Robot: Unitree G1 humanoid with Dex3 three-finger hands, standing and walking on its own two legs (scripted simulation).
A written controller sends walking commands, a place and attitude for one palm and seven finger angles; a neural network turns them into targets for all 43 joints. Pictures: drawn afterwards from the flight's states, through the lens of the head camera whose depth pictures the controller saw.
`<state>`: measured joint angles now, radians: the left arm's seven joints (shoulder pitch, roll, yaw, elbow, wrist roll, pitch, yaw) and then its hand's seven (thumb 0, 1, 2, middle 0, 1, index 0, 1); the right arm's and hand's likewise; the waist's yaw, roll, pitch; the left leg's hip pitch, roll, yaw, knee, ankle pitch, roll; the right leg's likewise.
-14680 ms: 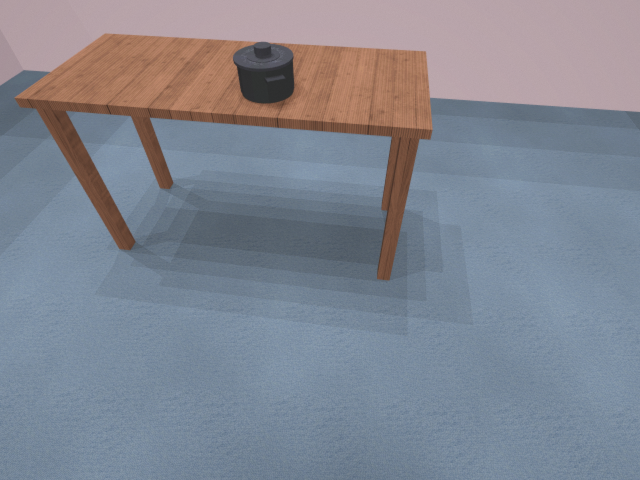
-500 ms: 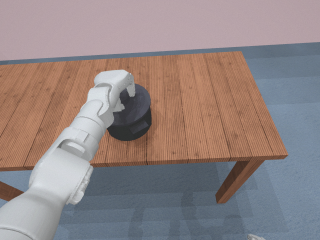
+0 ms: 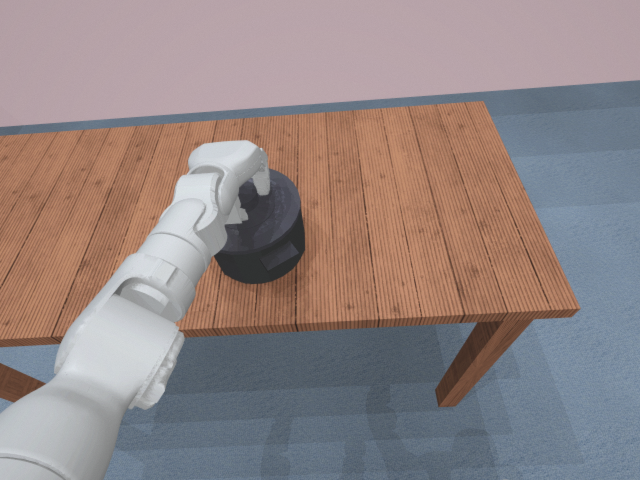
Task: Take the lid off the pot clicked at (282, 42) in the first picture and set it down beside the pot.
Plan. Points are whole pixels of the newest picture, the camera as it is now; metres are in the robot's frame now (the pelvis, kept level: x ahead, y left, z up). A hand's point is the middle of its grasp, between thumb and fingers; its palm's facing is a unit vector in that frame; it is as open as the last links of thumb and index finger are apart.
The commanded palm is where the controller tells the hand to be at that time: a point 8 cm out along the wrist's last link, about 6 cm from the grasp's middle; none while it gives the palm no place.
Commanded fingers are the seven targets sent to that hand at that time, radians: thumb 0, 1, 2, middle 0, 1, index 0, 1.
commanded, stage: lift the lid straight up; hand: left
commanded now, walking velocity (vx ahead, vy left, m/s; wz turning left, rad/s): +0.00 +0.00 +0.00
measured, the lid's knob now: (241, 197) +0.50 +0.10 +0.05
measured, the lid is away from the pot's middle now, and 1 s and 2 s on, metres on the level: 0.00 0.01 0.02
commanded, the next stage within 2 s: move the lid sideways beside the pot in 1.72 s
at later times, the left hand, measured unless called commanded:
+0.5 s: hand (225, 178) +0.47 +0.11 +0.12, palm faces -0.30 -0.04 -0.95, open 7.5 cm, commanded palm +0.46 +0.11 +0.20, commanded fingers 0.00 0.67 0.93 -0.85 -1.04 -0.87 -1.04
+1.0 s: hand (214, 152) +0.47 +0.11 +0.17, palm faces -0.24 -0.03 -0.97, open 7.5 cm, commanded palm +0.45 +0.11 +0.24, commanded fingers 0.00 0.67 0.93 -0.85 -1.04 -0.87 -1.04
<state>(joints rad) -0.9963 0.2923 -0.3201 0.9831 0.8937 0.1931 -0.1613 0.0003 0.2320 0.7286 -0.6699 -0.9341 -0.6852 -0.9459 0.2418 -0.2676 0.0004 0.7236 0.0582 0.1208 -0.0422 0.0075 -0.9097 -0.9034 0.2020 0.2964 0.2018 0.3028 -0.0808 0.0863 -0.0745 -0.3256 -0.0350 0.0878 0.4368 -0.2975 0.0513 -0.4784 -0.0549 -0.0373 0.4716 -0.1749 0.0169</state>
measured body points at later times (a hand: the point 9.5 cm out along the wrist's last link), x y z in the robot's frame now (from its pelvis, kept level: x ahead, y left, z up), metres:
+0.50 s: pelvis +0.00 +0.00 +0.00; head +0.05 -0.04 +0.45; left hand +0.48 +0.11 +0.17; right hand +0.12 -0.25 -0.14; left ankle -0.06 +0.08 -0.74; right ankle +0.03 -0.13 -0.74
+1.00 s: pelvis -0.01 +0.00 +0.00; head +0.03 -0.04 +0.45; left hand +0.47 +0.10 +0.22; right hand +0.10 -0.24 -0.14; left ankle -0.06 +0.08 -0.74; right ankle +0.03 -0.13 -0.74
